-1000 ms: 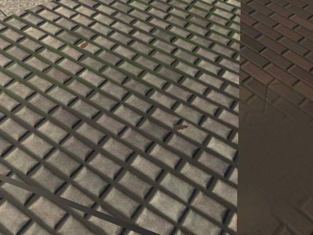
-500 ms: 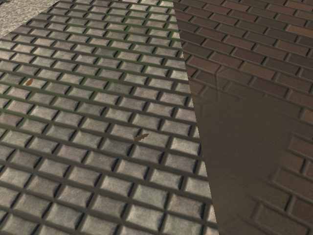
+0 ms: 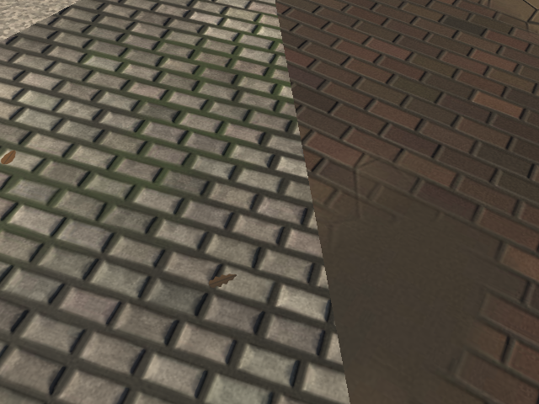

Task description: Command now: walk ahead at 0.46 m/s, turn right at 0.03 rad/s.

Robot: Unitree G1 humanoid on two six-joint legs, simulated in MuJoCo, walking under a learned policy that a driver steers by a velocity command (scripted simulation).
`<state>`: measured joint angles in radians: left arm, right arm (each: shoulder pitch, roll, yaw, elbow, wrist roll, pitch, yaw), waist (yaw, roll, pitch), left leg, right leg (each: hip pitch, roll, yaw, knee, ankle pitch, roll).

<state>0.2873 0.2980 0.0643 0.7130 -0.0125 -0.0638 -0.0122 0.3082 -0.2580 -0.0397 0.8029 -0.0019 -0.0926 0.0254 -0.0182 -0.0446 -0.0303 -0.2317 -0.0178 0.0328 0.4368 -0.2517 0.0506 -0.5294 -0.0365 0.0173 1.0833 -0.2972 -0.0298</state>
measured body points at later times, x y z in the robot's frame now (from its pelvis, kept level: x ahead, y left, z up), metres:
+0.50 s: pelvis +0.28 -0.05 -0.01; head +0.31 -0.05 +0.44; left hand +0.42 +0.22 -0.11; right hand +0.35 -0.33 -0.13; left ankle +0.18 +0.09 -0.65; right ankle +0.33 -0.13 -0.74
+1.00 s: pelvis +0.56 +0.02 -0.01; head +0.59 +0.04 +0.44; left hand +0.62 +0.30 -0.14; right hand +0.71 -0.24 -0.10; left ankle +0.62 +0.11 -0.74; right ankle +0.45 -0.13 -0.65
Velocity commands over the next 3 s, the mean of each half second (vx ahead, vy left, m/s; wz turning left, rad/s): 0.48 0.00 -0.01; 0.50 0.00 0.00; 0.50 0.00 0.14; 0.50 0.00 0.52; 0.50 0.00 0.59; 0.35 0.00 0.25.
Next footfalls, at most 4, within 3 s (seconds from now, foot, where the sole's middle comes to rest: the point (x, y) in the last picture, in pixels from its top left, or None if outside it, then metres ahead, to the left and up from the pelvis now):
0.34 right None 0.38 -0.13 -0.78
0.88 left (216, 347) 0.66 0.11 -0.78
1.42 right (299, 257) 0.95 -0.12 -0.78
1.94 left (196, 201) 1.16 0.20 -0.78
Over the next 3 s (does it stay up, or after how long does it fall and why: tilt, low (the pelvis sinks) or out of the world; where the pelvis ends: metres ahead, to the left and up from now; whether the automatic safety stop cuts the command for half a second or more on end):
stays up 1.49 0.37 -0.01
